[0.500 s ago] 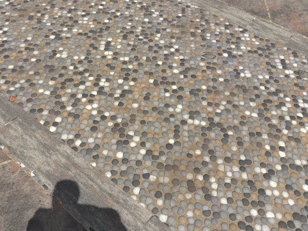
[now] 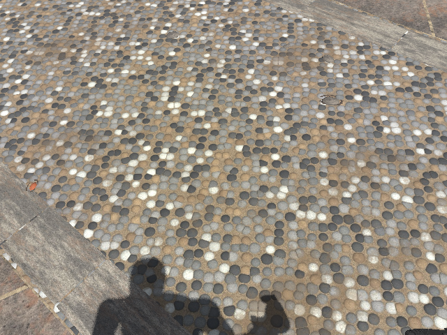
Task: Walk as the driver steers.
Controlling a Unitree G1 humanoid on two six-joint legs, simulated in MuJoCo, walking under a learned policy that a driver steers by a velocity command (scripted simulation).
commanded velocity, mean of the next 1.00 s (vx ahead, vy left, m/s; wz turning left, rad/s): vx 0.49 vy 0.00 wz -0.34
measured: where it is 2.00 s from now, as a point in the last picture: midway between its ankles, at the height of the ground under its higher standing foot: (311, 211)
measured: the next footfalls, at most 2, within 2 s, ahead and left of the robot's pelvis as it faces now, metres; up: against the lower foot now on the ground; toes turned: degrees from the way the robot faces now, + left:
left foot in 0.16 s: +0.27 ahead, +0.13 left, +0.00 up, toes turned -10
right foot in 0.68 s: +0.49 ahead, -0.19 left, +0.00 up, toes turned -27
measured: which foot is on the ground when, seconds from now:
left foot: up 0.00-0.14, down 0.16-0.70, up 0.72-1.00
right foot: down 0.00-0.18, up 0.20-0.66, down 0.68-1.00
